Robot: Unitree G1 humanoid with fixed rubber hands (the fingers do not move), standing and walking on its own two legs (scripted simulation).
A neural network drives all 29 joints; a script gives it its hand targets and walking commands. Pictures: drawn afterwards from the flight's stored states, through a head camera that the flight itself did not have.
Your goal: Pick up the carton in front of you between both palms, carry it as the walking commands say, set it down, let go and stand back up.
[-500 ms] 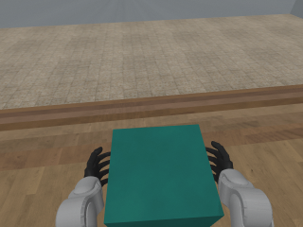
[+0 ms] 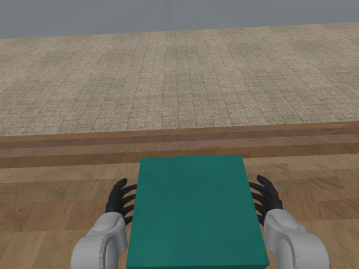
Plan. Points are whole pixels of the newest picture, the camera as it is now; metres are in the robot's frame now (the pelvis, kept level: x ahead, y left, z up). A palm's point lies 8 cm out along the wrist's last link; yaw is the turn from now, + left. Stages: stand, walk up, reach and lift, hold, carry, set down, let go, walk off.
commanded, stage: carry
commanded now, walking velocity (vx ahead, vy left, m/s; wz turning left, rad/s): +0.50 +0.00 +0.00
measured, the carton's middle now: (192, 226) +0.24 +0.01 +0.01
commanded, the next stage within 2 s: none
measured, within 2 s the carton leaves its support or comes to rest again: neither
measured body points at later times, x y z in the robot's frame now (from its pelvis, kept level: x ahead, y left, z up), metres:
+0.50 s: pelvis +0.30 +0.06 -0.02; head +0.36 +0.07 +0.43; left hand +0.67 +0.18 +0.04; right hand +0.63 -0.13 +0.05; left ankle +0.32 +0.10 -0.75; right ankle +0.28 -0.08 -0.65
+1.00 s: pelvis +0.61 +0.05 -0.05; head +0.64 +0.06 +0.40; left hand +0.95 +0.22 +0.05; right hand +0.96 -0.10 +0.04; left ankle +0.72 +0.18 -0.74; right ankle +0.52 -0.04 -0.75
